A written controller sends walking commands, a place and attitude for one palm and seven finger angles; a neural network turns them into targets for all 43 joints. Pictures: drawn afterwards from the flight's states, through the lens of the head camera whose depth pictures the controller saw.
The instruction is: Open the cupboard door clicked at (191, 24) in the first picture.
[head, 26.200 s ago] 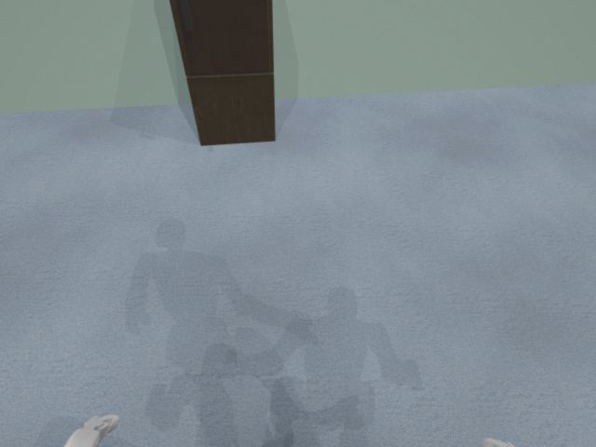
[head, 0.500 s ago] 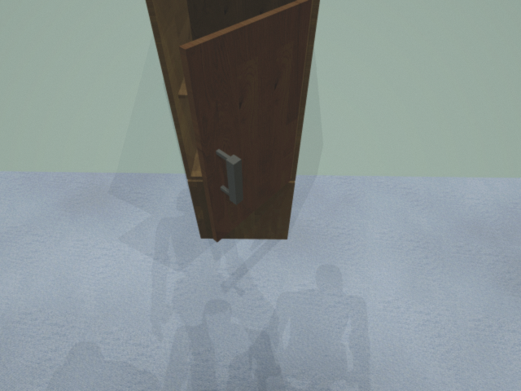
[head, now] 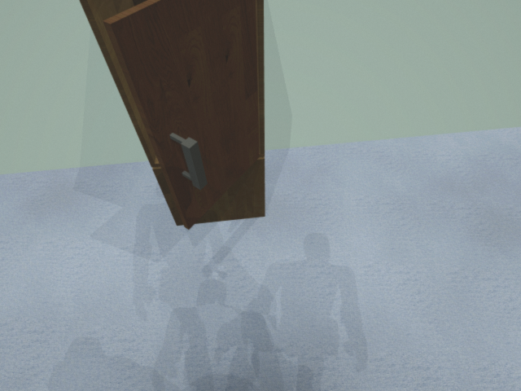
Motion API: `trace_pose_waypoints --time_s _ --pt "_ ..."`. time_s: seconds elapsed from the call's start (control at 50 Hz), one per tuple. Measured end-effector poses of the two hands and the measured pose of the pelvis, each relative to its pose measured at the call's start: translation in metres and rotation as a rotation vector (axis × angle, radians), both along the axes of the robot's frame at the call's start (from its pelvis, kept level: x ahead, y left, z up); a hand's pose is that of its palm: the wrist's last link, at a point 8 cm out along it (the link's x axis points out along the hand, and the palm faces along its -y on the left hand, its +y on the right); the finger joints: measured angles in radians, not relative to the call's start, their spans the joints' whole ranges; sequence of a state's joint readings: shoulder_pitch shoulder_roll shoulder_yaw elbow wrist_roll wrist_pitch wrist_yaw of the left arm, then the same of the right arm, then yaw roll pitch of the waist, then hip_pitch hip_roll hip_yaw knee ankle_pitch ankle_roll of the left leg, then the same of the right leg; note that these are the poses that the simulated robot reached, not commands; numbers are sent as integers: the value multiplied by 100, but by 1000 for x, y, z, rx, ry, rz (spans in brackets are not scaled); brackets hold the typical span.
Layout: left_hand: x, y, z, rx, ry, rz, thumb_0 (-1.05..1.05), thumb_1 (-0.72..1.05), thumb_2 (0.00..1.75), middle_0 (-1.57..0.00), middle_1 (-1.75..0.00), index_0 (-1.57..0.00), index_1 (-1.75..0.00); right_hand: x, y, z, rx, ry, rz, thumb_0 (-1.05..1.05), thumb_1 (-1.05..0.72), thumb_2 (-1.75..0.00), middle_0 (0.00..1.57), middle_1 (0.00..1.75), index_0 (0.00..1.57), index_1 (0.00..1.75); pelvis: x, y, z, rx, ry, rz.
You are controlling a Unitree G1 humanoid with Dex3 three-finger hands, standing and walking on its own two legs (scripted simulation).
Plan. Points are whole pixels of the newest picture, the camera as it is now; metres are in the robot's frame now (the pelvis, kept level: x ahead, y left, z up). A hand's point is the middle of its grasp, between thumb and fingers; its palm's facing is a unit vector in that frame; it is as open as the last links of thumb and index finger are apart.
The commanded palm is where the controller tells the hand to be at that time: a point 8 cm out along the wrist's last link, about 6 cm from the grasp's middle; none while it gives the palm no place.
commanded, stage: walk to a spot facing it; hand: left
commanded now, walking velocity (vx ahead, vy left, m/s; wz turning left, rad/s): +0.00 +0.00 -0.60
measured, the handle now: (188, 161) +0.58 +0.22 -0.06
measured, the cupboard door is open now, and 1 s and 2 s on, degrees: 48 48 48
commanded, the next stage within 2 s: none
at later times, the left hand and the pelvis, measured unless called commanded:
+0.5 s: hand out of the picture +0.09 +0.17 -0.15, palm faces -0.16 -0.95 -0.27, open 7.4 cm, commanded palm none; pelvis +0.01 -0.02 +0.02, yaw -17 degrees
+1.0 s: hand (214, 318) +0.26 +0.12 -0.16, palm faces -0.57 -0.79 -0.24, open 7.4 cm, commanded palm none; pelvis +0.04 -0.01 +0.00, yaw -36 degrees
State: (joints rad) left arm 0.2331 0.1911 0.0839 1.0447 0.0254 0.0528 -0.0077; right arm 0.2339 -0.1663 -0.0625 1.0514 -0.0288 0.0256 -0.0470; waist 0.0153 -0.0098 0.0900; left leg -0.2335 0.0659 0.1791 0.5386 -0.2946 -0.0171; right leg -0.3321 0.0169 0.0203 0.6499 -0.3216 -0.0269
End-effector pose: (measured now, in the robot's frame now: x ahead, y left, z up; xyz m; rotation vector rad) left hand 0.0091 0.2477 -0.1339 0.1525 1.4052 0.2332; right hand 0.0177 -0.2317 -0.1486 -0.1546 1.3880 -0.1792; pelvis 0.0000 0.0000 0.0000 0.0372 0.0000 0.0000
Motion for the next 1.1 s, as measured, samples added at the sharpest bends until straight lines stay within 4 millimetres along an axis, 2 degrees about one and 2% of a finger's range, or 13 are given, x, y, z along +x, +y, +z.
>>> trace_pose_waypoints --time_s 0.1,0.3,0.44,0.6,0.66,0.72,0.82,0.9,1.02,1.06,1.1 --pt "29 -9 8 52 -58 -52 1 91 90 -20 -30 -20 -30 7 -28 -12 2 -19 -36 1 -90 -90 20 30 20 30 3 -18 -6 -2 -4 -38" --pt "52 -33 28 58 -54 -149 1 91 90 -20 -30 -20 -30 57 -62 22 -26 -190 -106 1 -91 -90 20 30 20 30 5 -33 16 28 26 -169" --pt "70 -35 26 34 -54 -221 1 90 89 -20 -30 -20 -30 75 -64 35 -51 -268 -154 1 -91 -90 20 30 20 30 11 -28 18 16 28 -256" --pt "102 -16 13 6 -39 -319 1 90 89 -20 -30 -20 -30 69 -48 46 -93 -287 -225 1 -91 -90 20 30 20 30 23 -6 15 -3 44 -349" --pt "123 -5 2 -5 -42 -361 1 90 89 -20 -30 -20 -30 58 -40 44 -130 -297 -261 1 -90 -90 20 30 20 30 32 7 7 -37 62 -381" --pt "152 1 -4 -16 -63 -413 1 91 89 -20 -30 -20 -30 36 -29 43 -158 -250 -285 1 -90 -90 20 30 20 30 35 15 5 -40 49 -412" --pt "203 -9 4 -30 -125 -509 1 91 90 -20 -30 -20 -30 -12 -11 48 -153 -138 -341 1 -90 -90 21 30 20 30 39 15 13 -62 50 -478" --pt "236 -35 8 -44 -155 -608 1 91 90 -20 -30 -20 -30 -50 -3 44 -138 -83 -436 1 -90 -90 21 30 21 30 41 11 13 -70 49 -547" --pt "277 -100 8 -56 -226 -777 1 91 90 -20 -30 -20 -30 -108 -4 21 -102 -33 -598 1 -90 -90 21 30 21 30 41 -12 -3 -39 41 -639" --pt "283 -120 7 -52 -258 -821 1 91 90 -20 -30 -20 -30 -123 -7 12 -97 -12 -649 1 -90 -90 21 30 21 30 39 -16 -8 -34 40 -675" --pt "284 -133 11 -58 -261 -849 1 91 90 -20 -30 -20 -30 -130 -10 13 -98 -2 -685 1 -90 -90 20 30 20 30 40 -18 -5 -36 34 -696"
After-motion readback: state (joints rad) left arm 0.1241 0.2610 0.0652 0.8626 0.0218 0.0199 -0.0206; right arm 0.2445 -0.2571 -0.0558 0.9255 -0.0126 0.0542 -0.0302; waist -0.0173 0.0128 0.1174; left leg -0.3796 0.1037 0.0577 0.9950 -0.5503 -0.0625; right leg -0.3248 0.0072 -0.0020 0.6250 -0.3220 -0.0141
